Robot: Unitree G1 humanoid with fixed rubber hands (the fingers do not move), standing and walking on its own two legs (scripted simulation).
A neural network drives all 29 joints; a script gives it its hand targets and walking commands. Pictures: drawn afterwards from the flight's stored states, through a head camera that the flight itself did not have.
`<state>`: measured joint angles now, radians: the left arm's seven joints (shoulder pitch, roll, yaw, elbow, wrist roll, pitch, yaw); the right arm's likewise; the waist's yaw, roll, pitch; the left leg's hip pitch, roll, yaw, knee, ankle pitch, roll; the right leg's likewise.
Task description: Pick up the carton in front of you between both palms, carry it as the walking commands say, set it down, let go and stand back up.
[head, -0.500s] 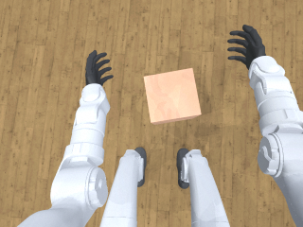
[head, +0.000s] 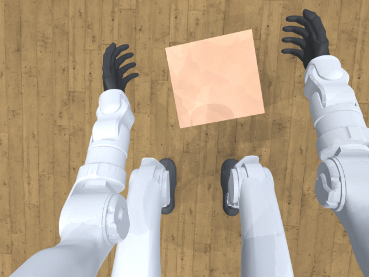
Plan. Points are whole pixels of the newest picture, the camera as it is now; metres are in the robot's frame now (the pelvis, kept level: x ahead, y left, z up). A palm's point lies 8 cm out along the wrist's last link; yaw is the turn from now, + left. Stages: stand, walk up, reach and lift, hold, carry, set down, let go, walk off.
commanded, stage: reach and lift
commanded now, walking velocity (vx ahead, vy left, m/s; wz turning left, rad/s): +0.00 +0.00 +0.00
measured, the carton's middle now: (212, 87) +0.47 -0.06 -0.39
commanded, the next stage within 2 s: none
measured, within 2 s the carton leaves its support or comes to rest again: leaves its support in 1.28 s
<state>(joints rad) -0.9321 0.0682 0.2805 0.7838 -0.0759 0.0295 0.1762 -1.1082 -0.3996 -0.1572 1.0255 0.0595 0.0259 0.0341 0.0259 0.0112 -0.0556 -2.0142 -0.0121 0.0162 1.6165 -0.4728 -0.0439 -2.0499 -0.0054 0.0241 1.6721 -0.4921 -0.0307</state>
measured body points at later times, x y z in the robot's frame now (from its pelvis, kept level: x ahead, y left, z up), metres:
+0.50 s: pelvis -0.04 +0.01 -0.14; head +0.32 -0.05 +0.12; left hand +0.49 +0.15 -0.32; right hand +0.49 -0.23 -0.34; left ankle +0.10 +0.13 -0.48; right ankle +0.08 -0.11 -0.48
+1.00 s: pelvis -0.04 +0.01 -0.14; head +0.32 -0.05 +0.13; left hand +0.50 +0.10 -0.31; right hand +0.50 -0.21 -0.32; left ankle +0.10 +0.13 -0.48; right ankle +0.08 -0.11 -0.48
